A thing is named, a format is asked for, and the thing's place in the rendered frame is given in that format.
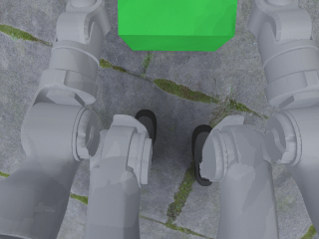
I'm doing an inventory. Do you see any right robot upper arm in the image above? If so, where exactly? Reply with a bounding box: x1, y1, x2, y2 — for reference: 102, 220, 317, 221
263, 106, 319, 236

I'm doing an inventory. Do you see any left robot upper arm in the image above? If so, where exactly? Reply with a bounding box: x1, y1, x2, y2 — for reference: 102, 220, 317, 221
0, 102, 101, 239

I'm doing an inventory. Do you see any robot left thigh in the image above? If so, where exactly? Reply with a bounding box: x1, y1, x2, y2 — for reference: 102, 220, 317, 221
85, 125, 153, 239

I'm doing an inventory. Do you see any carton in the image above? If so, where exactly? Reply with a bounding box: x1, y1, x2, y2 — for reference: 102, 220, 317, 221
118, 0, 237, 52

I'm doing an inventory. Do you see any right robot forearm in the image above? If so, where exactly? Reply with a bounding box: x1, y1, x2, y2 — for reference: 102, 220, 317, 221
247, 0, 319, 110

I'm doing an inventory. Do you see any left robot forearm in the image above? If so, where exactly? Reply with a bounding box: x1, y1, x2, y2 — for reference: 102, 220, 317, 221
20, 0, 112, 149

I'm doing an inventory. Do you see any robot left shin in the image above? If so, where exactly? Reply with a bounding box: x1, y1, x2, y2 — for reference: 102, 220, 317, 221
90, 115, 150, 172

